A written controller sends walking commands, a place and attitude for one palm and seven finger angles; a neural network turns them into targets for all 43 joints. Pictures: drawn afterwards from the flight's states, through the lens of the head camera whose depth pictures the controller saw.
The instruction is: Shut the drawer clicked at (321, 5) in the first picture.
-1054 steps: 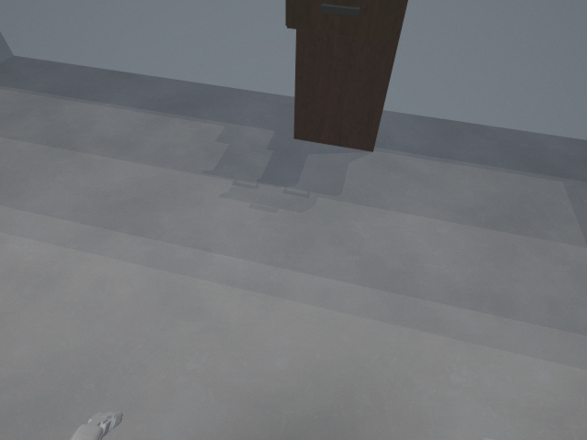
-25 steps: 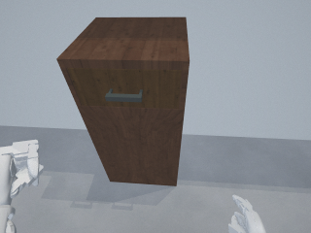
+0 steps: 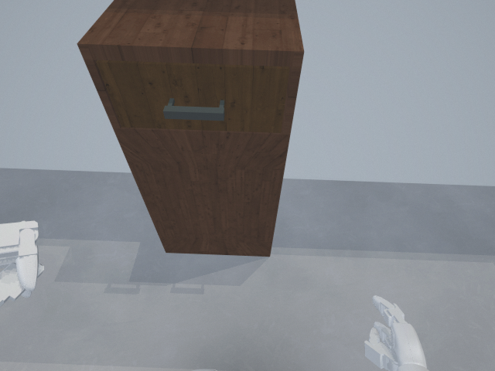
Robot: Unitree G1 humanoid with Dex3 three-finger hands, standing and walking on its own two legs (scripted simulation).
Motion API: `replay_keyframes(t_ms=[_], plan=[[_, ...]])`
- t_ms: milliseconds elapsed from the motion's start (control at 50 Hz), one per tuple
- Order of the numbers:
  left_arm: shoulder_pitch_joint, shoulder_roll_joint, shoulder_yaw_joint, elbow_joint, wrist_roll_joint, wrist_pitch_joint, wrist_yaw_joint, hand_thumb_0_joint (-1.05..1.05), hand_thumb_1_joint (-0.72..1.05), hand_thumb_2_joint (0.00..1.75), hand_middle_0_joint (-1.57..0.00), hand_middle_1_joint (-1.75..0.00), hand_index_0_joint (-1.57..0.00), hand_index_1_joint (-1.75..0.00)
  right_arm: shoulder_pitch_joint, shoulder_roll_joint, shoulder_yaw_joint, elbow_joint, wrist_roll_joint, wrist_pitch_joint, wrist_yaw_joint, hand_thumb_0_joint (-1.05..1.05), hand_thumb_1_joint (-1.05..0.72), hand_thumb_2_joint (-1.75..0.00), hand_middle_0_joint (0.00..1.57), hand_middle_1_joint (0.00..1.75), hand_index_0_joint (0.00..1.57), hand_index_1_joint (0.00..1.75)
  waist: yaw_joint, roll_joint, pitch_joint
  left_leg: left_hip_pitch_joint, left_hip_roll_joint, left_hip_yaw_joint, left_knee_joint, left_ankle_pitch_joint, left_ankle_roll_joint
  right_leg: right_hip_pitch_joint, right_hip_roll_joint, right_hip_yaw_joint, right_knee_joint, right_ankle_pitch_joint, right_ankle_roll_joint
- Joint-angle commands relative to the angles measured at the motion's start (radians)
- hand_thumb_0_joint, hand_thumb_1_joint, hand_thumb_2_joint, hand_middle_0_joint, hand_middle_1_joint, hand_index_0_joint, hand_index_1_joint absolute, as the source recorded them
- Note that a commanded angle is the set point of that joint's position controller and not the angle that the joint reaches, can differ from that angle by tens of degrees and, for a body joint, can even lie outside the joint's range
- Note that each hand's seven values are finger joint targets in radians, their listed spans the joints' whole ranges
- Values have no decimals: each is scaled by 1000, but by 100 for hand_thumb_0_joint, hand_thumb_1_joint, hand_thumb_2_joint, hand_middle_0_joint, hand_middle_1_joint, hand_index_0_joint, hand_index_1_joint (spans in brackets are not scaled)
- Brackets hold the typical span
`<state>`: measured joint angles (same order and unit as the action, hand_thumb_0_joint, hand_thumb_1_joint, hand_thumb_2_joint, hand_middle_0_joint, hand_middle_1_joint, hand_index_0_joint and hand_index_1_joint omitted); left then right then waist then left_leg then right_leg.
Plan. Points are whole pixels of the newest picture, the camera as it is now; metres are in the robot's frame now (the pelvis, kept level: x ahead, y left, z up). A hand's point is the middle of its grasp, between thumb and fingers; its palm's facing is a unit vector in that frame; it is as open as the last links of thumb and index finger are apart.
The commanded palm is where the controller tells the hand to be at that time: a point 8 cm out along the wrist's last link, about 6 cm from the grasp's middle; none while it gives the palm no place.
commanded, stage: step back with the hand held close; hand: left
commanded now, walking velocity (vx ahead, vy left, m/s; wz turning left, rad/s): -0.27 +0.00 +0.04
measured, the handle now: (195, 108) +0.64 +0.17 +0.05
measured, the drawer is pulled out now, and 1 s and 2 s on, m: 0.00 0.00 0.00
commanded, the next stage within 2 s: stop stepping back and stand still in 0.54 s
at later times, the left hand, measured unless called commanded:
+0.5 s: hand out of the picture +0.11 +0.26 +0.18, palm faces +0.36 -0.79 -0.50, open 3.2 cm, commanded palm +0.06 +0.28 +0.18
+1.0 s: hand out of the picture +0.09 +0.28 +0.16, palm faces +0.35 -0.87 -0.35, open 3.3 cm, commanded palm +0.01 +0.31 +0.18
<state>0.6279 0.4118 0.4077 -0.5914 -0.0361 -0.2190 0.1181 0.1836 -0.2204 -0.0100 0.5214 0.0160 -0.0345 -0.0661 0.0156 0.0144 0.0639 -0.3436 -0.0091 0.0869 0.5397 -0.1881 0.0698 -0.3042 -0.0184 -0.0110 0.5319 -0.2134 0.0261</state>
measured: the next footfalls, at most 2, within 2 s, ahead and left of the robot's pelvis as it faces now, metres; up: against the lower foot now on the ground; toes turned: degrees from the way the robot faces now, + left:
right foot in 0.52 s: -0.18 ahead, -0.13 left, +0.00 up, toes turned -1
left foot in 0.86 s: -0.02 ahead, +0.10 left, +0.00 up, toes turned -3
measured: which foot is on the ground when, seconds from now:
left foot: down 0.00-0.74, up 0.76-0.84, down 0.86-1.00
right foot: down 0.00-0.24, up 0.26-0.50, down 0.52-0.94, up 0.96-1.00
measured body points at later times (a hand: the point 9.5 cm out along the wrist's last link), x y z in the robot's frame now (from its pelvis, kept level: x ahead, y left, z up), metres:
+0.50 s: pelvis -0.08 +0.01 +0.00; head -0.04 +0.03 +0.45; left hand +0.09 +0.30 +0.20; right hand +0.10 -0.22 -0.08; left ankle +0.07 +0.08 -0.73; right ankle -0.21 -0.12 -0.72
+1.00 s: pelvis -0.14 +0.04 +0.00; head -0.12 +0.07 +0.45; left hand +0.07 +0.33 +0.18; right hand +0.00 -0.21 -0.07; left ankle -0.06 +0.10 -0.73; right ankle -0.21 -0.11 -0.71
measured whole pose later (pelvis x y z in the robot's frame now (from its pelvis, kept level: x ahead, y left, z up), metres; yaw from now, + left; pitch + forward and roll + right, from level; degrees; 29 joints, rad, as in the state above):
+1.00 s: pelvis -0.14 +0.04 +0.00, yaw -4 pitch -1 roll -2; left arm 0.48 0.37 0.39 -0.51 -0.04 -0.20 0.15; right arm 0.22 -0.19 0.00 0.65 0.00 -0.15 -0.08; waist -0.01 -0.05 0.04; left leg -0.34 -0.03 0.04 0.51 -0.15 0.08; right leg -0.22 0.01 0.05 0.71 -0.46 0.01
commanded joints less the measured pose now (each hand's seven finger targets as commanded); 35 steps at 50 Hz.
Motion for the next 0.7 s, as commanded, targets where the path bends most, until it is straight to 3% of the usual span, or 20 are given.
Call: replay_keyframes(t_ms=[0,80,140,180,220,240,300,320,400,420,460,480,500,520,540,560,600,640,660,680], plan=[[-20,123,93,-154,3,-61,23,0,90,90,-140,-160,-140,-160,-61,-145,-59,-148,-4,-65,-11,0,-90,-90,20,30,20,30,-22,-6,-80,-251,130,-196,-198,-411,30,187,-16,138,-50,-62,-25],[-59,118,56,-175,3,-69,36,0,90,90,-140,-160,-140,-160,-45,-125,-51,-128,-16,-70,-7,0,-90,-90,20,30,20,30,-33,-115,-63,-30,51,-147,16,-308,-18,-119,-118,233,-258,-349,-85],[-69,136,62,-210,-1,-76,52,0,90,90,-140,-160,-140,-160,-47,-116,-43,-115,-18,-72,-9,0,-90,-90,20,30,20,30,-41,-90,-106,58,43,-157,24,-224,-21,-161,-124,193,-226,-249,-87],[-68,145,76,-240,0,-87,58,0,90,90,-140,-160,-140,-160,-52,-128,-42,-120,-18,-78,-14,0,-90,-90,20,30,20,30,-39,18,-109,-23,87,-227,-108,-314,-2,-88,-58,127,-146,-251,-53],[-45,149,113,-259,17,-100,60,0,90,90,-140,-160,-140,-160,-79,-147,-42,-132,-19,-94,-24,0,-90,-90,20,30,20,30,-24,248,-126,-299,235,-396,-382,-554,59,196,65,37,166,-129,-7],[-50,155,131,-262,30,-105,57,0,90,90,-140,-160,-140,-160,-80,-142,-46,-133,-22,-103,-23,0,-90,-90,20,30,20,30,-13,287,-138,-394,293,-458,-445,-612,83,278,98,24,320,-103,2],[-25,185,167,-272,22,-119,50,0,90,90,-140,-160,-140,-160,-63,-131,-62,-128,-22,-127,-9,0,-90,-90,20,30,20,30,-14,196,-178,-275,311,-418,-395,-457,93,202,105,53,391,-196,-5],[24,158,153,-232,12,-118,46,0,90,90,-140,-160,-140,-160,-60,-121,-62,-121,-23,-131,-4,0,-90,-90,20,30,20,30,-11,166,-161,-242,296,-391,-389,-430,85,180,102,43,343,-236,-12],[65,121,99,-201,-25,-113,30,0,90,90,-140,-160,-140,-160,-46,-112,-57,-74,-28,-140,14,0,-90,-90,20,30,20,30,-14,197,-161,-2,237,-301,-374,-263,10,88,95,-9,15,-311,-33],[34,115,77,-201,-33,-120,24,0,90,90,-140,-160,-140,-160,-42,-108,-51,-52,-32,-138,17,0,-90,-90,20,30,20,30,-12,164,-176,61,223,-292,-346,-184,-16,87,83,-5,-115,-279,-37],[-24,135,61,-215,-30,-137,13,0,90,90,-140,-160,-140,-160,-22,-105,-51,-27,-33,-122,18,0,-90,-90,20,30,20,30,-17,83,-215,239,169,-194,-199,58,-62,12,23,49,-310,-121,-43],[-56,173,83,-225,-28,-148,12,0,90,90,-140,-160,-140,-160,-23,-98,-49,-19,-32,-111,15,0,-90,-90,20,30,20,30,-20,-4,-237,323,133,-136,-70,137,-63,-66,-51,119,-323,13,-59],[-80,201,104,-238,-29,-154,19,0,90,90,-140,-160,-140,-160,-32,-82,-42,-11,-36,-102,9,0,-90,-90,20,30,20,30,-24,-42,-267,351,110,-104,9,172,-63,-102,-121,148,-291,170,-68],[-115,214,110,-248,-35,-158,19,0,90,90,-140,-160,-140,-160,-57,-80,-34,-29,-34,-107,1,0,-90,-90,20,30,20,30,-24,-51,-274,384,100,-71,6,187,-61,-119,-121,103,-247,254,-51],[-127,216,111,-240,-27,-156,17,0,90,90,-140,-160,-140,-160,-81,-92,-35,-46,-35,-116,-7,0,-90,-90,20,30,20,30,-19,16,-300,425,110,-59,-65,291,-59,-104,-61,37,-169,230,-33],[-96,167,78,-234,-33,-149,7,0,90,90,-140,-160,-140,-160,-66,-115,-59,-45,-18,-116,-7,0,-90,-90,20,30,20,30,-25,-24,-319,451,123,-96,-72,351,-38,-95,15,1,-150,170,29],[-32,222,145,-239,-47,-131,4,0,90,90,-140,-160,-140,-160,-110,-115,-51,-85,-11,-109,-5,0,-90,-90,20,30,20,30,-3,37,-320,412,156,-142,-129,309,-19,-68,47,-3,-98,40,34],[68,210,159,-223,-65,-122,-5,0,90,90,-140,-160,-140,-160,-117,-106,-43,-113,-17,-93,4,0,-90,-90,20,30,20,30,4,115,-260,278,145,-158,-207,-33,-38,-43,57,-16,-138,-205,-14],[96,212,168,-218,-67,-111,-2,0,90,90,-140,-160,-140,-160,-121,-104,-43,-120,-17,-83,4,0,-90,-90,20,30,20,30,0,132,-207,237,108,-125,-163,-157,-69,-90,35,-1,-205,-332,-50],[110,217,171,-210,-71,-102,2,0,90,90,-140,-160,-140,-160,-114,-97,-43,-114,-12,-72,2,0,-90,-90,20,30,20,30,-15,50,-171,261,48,-70,-2,-168,-104,-210,-34,69,-297,-463,-96]])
